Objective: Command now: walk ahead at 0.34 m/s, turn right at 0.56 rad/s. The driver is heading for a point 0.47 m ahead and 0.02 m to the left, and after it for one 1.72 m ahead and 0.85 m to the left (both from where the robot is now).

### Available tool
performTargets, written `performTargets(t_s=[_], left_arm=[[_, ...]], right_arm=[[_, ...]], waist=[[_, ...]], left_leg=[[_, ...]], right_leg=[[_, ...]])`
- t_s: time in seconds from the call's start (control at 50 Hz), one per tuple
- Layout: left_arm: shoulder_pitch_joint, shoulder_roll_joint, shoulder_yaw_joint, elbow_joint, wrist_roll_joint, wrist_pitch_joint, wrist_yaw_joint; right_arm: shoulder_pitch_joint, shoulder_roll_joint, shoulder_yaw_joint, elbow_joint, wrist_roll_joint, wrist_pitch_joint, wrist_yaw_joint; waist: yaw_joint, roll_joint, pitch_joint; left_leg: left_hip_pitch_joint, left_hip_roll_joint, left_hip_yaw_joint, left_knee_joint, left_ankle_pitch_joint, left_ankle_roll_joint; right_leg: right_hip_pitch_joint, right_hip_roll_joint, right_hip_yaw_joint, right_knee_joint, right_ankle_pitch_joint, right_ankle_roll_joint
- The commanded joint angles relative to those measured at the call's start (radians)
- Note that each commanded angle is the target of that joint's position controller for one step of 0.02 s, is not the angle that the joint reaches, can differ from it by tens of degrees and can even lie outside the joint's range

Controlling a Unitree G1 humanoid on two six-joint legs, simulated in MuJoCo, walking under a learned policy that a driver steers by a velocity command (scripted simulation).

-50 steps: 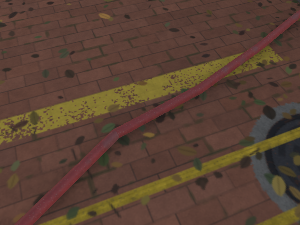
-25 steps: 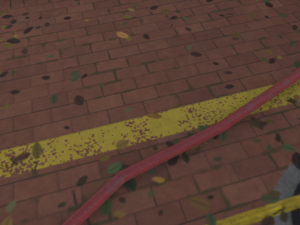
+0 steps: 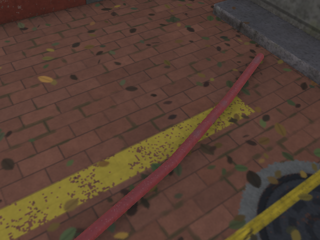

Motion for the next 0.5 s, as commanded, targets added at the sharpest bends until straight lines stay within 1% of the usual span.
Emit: performTargets(t_s=[0.02,0.08,0.14,0.16,0.18,0.2,0.22,0.24,0.26,0.28,0.3,0.32,0.34,0.36,0.38,0.4,0.42,0.44,0.46,0.48,0.5], left_arm=[[-0.086,0.033,0.006,-0.100,-0.007,-0.023,-0.012],[-0.136,0.019,-0.001,-0.130,-0.008,-0.027,-0.022],[-0.181,0.001,-0.012,-0.153,-0.009,-0.031,-0.038],[-0.190,-0.001,-0.014,-0.158,-0.010,-0.031,-0.043],[-0.194,-0.010,-0.019,-0.159,-0.010,-0.034,-0.046],[-0.194,-0.015,-0.023,-0.161,-0.012,-0.037,-0.048],[-0.196,-0.011,-0.023,-0.165,-0.014,-0.040,-0.051],[-0.185,-0.001,-0.020,-0.165,-0.015,-0.045,-0.053],[-0.128,0.013,-0.012,-0.150,-0.014,-0.051,-0.052],[-0.015,0.048,0.010,-0.111,-0.012,-0.054,-0.046],[0.133,0.107,0.038,-0.072,-0.005,-0.054,-0.034],[0.272,0.217,0.056,-0.062,0.022,-0.049,-0.013],[0.286,0.227,0.051,-0.069,0.028,-0.060,-0.015],[0.251,0.154,0.029,-0.059,0.020,-0.072,-0.023],[0.193,0.105,0.013,-0.052,0.010,-0.076,-0.028],[0.116,0.066,0.000,-0.053,0.006,-0.080,-0.031],[0.066,0.038,-0.008,-0.052,0.008,-0.088,-0.033],[0.037,0.024,-0.010,-0.048,0.014,-0.097,-0.031],[0.033,0.020,-0.007,-0.038,0.019,-0.109,-0.029],[0.037,0.020,-0.005,-0.026,0.022,-0.118,-0.025],[0.044,0.021,-0.002,-0.013,0.026,-0.123,-0.021]], right_arm=[[0.019,-0.139,-0.035,-0.049,-0.003,-0.025,0.001],[0.040,-0.168,-0.045,-0.035,-0.001,-0.026,0.007],[0.045,-0.199,-0.057,-0.022,0.008,-0.026,0.014],[0.046,-0.206,-0.060,-0.016,0.013,-0.025,0.016],[0.057,-0.204,-0.060,-0.006,0.021,-0.025,0.022],[0.069,-0.204,-0.059,0.006,0.029,-0.024,0.028],[0.077,-0.209,-0.060,0.018,0.039,-0.021,0.034],[0.077,-0.217,-0.061,0.028,0.048,-0.015,0.040],[0.059,-0.225,-0.060,0.035,0.057,-0.009,0.043],[0.054,-0.213,-0.051,0.043,0.057,-0.008,0.045],[0.060,-0.167,-0.033,0.048,0.050,-0.014,0.047],[0.061,-0.057,0.006,-0.001,0.009,-0.026,0.053],[0.082,-0.080,0.001,-0.006,0.037,-0.050,0.048],[0.042,-0.165,-0.025,-0.003,0.062,-0.055,0.047],[0.007,-0.170,-0.028,-0.011,0.062,-0.051,0.050],[-0.007,-0.156,-0.027,0.000,0.047,-0.043,0.045],[0.001,-0.149,-0.031,0.006,0.040,-0.029,0.044],[0.028,-0.131,-0.030,0.021,0.042,-0.016,0.047],[0.042,-0.106,-0.026,0.029,0.044,-0.006,0.048],[0.042,-0.090,-0.024,0.031,0.044,0.002,0.048],[0.031,-0.082,-0.024,0.028,0.044,0.007,0.046]], waist=[[-0.029,0.171,0.073],[-0.048,0.176,0.085],[-0.060,0.180,0.102],[-0.061,0.179,0.107],[-0.063,0.172,0.110],[-0.060,0.172,0.117],[-0.054,0.175,0.126],[-0.037,0.180,0.131],[0.011,0.175,0.117],[0.074,0.149,0.059],[0.148,0.097,-0.053],[0.170,-0.168,-0.202],[0.164,-0.254,-0.285],[0.167,-0.142,-0.183],[0.131,-0.130,-0.094],[0.094,-0.082,-0.035],[0.063,-0.105,0.010],[0.037,-0.112,0.024],[0.024,-0.096,0.027],[0.017,-0.068,0.037],[0.015,-0.046,0.050]], left_leg=[[0.139,0.233,-0.188,-0.222,-0.112,0.143],[0.161,0.252,-0.126,-0.232,-0.047,0.154],[0.142,0.266,-0.053,-0.231,-0.004,0.149],[0.136,0.270,-0.031,-0.225,0.002,0.146],[0.111,0.267,-0.022,-0.220,0.003,0.146],[0.096,0.271,-0.021,-0.216,0.004,0.148],[0.093,0.279,-0.030,-0.207,0.011,0.153],[0.091,0.289,-0.042,-0.187,0.036,0.156],[0.073,0.286,-0.040,-0.133,0.110,0.148],[0.033,0.253,-0.008,-0.005,0.283,0.127],[-0.061,0.187,0.058,0.224,0.337,0.083],[-0.391,0.075,0.098,0.643,-0.093,0.004],[-0.562,-0.028,-0.080,0.873,-0.375,-0.009],[-0.624,0.019,-0.153,0.946,-0.313,0.002],[-0.630,0.060,-0.129,0.921,-0.229,0.015],[-0.598,0.096,-0.119,0.869,-0.137,0.015],[-0.557,0.116,-0.118,0.825,-0.065,0.011],[-0.508,0.120,-0.117,0.818,-0.008,0.008],[-0.493,0.112,-0.117,0.819,0.028,0.004],[-0.501,0.107,-0.126,0.807,0.053,-0.002],[-0.521,0.100,-0.137,0.785,0.080,-0.007]], right_leg=[[-0.223,-0.063,0.003,0.016,0.084,0.027],[-0.197,-0.084,-0.013,-0.120,0.126,0.037],[-0.113,-0.099,-0.053,-0.259,0.131,0.024],[-0.081,-0.099,-0.069,-0.296,0.116,0.014],[-0.023,-0.094,-0.079,-0.344,0.090,-0.001],[0.029,-0.085,-0.092,-0.383,0.058,-0.019],[0.068,-0.076,-0.105,-0.421,0.024,-0.039],[0.115,-0.064,-0.119,-0.466,-0.004,-0.061],[0.217,-0.041,-0.143,-0.541,0.021,-0.083],[0.403,-0.005,-0.163,-0.607,0.075,-0.105],[0.650,-0.040,-0.112,-0.602,0.106,-0.131],[0.972,-0.342,0.283,-0.635,0.106,-0.224],[0.979,-0.472,0.613,-0.770,0.051,-0.329],[0.891,-0.440,0.481,-0.778,0.022,-0.296],[0.784,-0.391,0.331,-0.786,0.017,-0.254],[0.681,-0.338,0.236,-0.819,0.021,-0.222],[0.601,-0.302,0.154,-0.858,0.075,-0.205],[0.552,-0.280,0.093,-0.889,0.141,-0.194],[0.533,-0.277,0.051,-0.906,0.228,-0.195],[0.530,-0.276,0.009,-0.918,0.300,-0.197],[0.534,-0.275,-0.028,-0.926,0.345,-0.197]])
